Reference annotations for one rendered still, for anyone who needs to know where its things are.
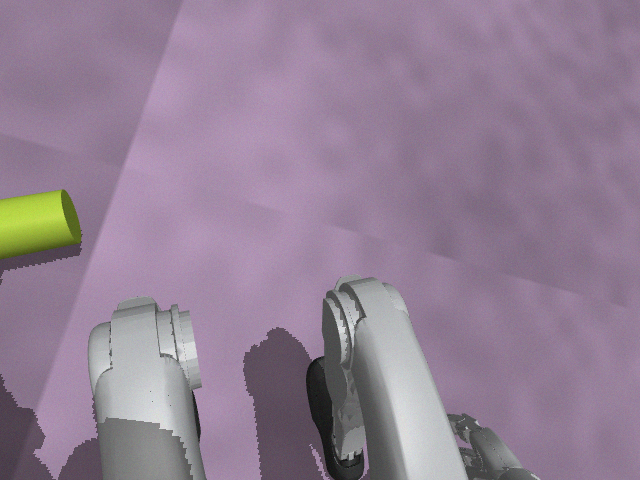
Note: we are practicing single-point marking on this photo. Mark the right robot hand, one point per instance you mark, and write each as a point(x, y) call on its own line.
point(490, 456)

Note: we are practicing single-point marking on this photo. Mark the can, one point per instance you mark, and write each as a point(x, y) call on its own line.
point(37, 222)

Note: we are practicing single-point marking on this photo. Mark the right robot foot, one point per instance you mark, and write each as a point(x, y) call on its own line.
point(321, 410)

